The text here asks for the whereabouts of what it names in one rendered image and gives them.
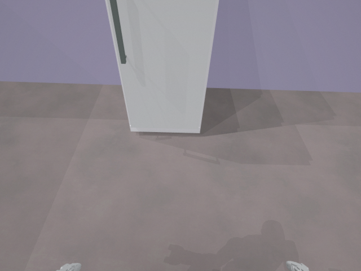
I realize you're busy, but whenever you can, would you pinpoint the fridge door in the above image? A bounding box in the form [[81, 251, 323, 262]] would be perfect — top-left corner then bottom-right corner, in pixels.
[[107, 0, 216, 129]]

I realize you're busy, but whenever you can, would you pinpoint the handle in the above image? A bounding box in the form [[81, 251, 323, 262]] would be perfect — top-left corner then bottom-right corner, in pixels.
[[110, 0, 126, 64]]

